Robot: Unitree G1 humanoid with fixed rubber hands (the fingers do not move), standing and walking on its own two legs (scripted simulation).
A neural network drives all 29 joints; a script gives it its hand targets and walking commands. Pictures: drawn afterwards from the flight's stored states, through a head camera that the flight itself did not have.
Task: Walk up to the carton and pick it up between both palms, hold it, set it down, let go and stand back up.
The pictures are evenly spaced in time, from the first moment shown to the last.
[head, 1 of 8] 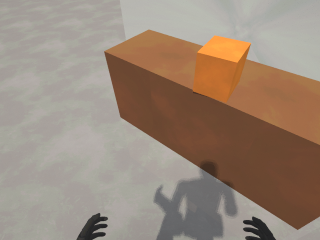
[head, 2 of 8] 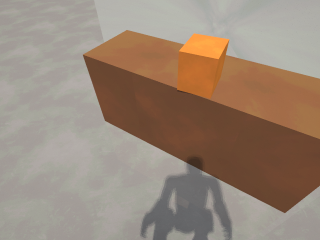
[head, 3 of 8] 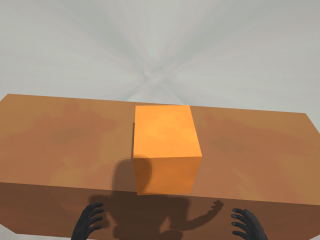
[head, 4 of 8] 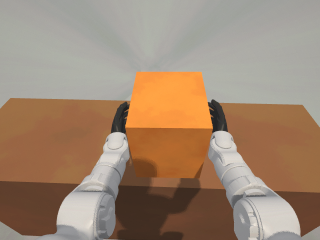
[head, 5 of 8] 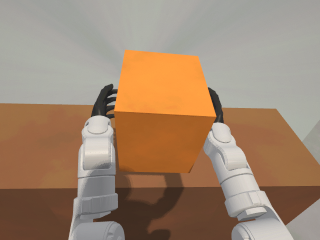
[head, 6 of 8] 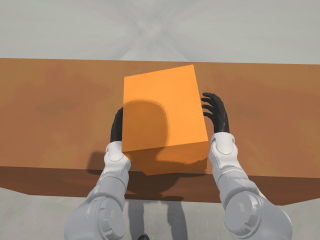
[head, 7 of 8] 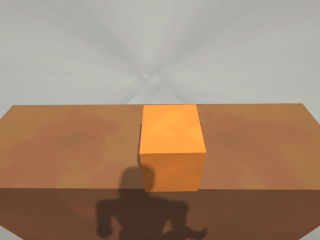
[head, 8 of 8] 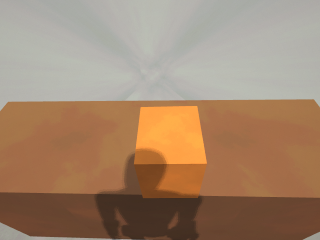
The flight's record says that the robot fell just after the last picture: no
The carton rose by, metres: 0.22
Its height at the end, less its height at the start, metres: +0.00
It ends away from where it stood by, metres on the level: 0.02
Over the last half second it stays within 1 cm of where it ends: yes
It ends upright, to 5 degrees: yes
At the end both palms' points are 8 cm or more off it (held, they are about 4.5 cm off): yes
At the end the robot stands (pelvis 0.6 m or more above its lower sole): yes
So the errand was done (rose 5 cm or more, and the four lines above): yes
